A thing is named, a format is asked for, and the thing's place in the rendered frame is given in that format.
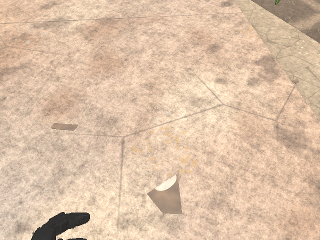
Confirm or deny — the left robot hand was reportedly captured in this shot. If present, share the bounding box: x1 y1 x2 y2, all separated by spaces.
31 212 90 240

